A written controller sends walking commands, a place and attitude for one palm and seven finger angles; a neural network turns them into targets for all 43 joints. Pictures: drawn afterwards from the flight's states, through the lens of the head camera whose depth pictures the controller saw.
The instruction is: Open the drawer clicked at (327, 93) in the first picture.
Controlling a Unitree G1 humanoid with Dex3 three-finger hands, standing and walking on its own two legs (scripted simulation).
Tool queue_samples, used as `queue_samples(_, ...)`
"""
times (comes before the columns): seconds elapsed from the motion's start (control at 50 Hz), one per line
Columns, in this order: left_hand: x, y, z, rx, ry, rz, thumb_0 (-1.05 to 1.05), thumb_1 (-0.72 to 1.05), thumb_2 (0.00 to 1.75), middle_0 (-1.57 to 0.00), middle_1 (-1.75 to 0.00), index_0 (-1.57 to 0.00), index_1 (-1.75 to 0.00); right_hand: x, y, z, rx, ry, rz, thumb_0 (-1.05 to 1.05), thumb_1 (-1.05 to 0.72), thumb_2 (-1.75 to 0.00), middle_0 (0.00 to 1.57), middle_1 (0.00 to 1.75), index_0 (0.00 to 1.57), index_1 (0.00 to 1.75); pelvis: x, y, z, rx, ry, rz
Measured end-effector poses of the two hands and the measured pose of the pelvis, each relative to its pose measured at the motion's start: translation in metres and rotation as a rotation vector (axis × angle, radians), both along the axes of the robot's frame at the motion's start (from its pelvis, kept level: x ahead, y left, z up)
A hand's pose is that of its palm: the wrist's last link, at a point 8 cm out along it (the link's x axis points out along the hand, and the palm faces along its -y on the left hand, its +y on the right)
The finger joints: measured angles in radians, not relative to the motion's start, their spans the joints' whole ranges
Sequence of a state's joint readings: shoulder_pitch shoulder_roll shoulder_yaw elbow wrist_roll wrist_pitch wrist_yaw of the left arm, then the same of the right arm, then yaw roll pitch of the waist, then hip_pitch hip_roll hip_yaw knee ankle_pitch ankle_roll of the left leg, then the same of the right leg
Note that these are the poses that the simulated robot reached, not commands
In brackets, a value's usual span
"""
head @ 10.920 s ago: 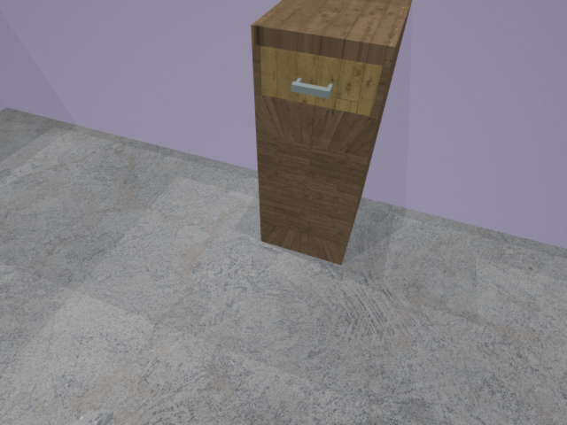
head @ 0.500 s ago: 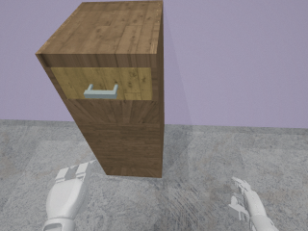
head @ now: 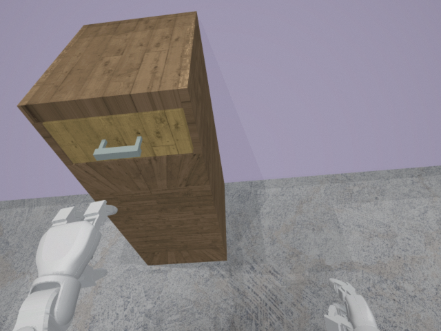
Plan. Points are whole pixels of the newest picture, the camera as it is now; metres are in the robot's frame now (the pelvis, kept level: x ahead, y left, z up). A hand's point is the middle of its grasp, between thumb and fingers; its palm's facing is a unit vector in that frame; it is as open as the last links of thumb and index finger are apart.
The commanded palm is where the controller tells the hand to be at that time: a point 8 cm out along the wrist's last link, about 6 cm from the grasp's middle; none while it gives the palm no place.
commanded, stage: raise the hand with hooked fingers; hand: left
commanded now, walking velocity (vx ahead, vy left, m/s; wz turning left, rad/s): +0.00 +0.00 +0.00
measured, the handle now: (119, 147) +0.50 +0.30 +0.05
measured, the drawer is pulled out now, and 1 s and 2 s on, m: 0.00 0.00 0.00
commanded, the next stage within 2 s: move the hooked fingers above the handle in 1.02 s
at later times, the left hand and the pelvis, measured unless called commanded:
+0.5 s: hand (45, 190) +0.30 +0.32 +0.14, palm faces +0.18 -0.07 -0.98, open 13.7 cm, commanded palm +0.26 +0.32 +0.20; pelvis +0.00 +0.08 +0.02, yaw +1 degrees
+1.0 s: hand (23, 190) +0.28 +0.34 +0.16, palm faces +0.16 -0.07 -0.98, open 13.9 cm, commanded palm +0.25 +0.34 +0.22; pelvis -0.02 +0.09 +0.02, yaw +2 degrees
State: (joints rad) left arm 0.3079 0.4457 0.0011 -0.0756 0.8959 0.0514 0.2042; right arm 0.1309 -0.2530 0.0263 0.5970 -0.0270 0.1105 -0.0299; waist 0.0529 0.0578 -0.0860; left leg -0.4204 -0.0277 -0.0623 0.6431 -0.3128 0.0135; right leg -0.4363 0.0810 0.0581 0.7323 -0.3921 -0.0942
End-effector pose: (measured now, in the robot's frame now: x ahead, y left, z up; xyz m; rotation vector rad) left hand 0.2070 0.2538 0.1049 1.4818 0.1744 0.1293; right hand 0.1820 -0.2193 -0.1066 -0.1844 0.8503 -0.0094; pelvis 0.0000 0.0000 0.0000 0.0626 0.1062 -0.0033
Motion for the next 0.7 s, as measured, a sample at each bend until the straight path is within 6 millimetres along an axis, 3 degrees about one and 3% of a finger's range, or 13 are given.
queue_samples(0.1,0.006,0.004,0.016,0.016,-0.105,-0.077,0.00,-0.05,0.49,-0.29,-0.91,-0.29,-0.91,-0.017,-0.022,-0.002,-0.089,0.048,-0.057,0.01,-0.90,-0.90,0.20,0.30,0.20,0.30,0.000,0.012,0.001,-0.016,0.001,0.005)
queue_samples(0.18,0.015,0.024,0.032,0.037,-0.197,-0.034,0.00,-0.15,0.45,-0.30,-0.97,-0.29,-0.97,-0.016,-0.019,0.001,-0.101,0.055,-0.082,0.01,-0.90,-0.90,0.20,0.30,0.20,0.30,0.000,0.024,0.003,-0.024,-0.002,0.011)
queue_samples(0.28,0.031,0.048,0.044,0.007,-0.201,0.046,0.00,-0.26,0.40,-0.30,-1.04,-0.30,-1.04,0.001,0.011,0.013,-0.063,-0.005,-0.089,0.01,-0.91,-0.90,0.20,0.30,0.19,0.29,-0.001,0.043,0.007,-0.036,-0.033,0.015)
queue_samples(0.38,0.047,0.053,0.056,-0.011,-0.162,-0.002,0.00,-0.37,0.35,-0.31,-1.12,-0.31,-1.11,0.023,0.056,0.032,-0.024,-0.086,-0.046,0.01,-0.91,-0.90,0.20,0.30,0.20,0.30,-0.002,0.061,0.012,-0.047,-0.070,0.014)
queue_samples(0.48,0.059,0.061,0.083,0.017,-0.202,-0.064,0.00,-0.44,0.32,-0.32,-1.16,-0.32,-1.16,0.036,0.098,0.047,0.016,-0.127,0.016,0.01,-0.90,-0.90,0.20,0.30,0.20,0.30,-0.003,0.077,0.016,-0.056,-0.098,0.015)
queue_samples(0.58,0.069,0.086,0.109,0.038,-0.222,-0.016,0.00,-0.48,0.31,-0.32,-1.19,-0.32,-1.18,0.033,0.126,0.048,0.045,-0.102,0.069,0.01,-0.90,-0.90,0.21,0.30,0.20,0.30,-0.007,0.089,0.019,-0.061,-0.112,0.020)
queue_samples(0.7,0.075,0.105,0.121,0.038,-0.164,0.020,-0.01,-0.49,0.30,-0.32,-1.20,-0.31,-1.19,0.016,0.135,0.039,0.047,-0.034,0.093,0.01,-0.90,-0.90,0.21,0.30,0.20,0.30,-0.012,0.098,0.021,-0.066,-0.109,0.028)
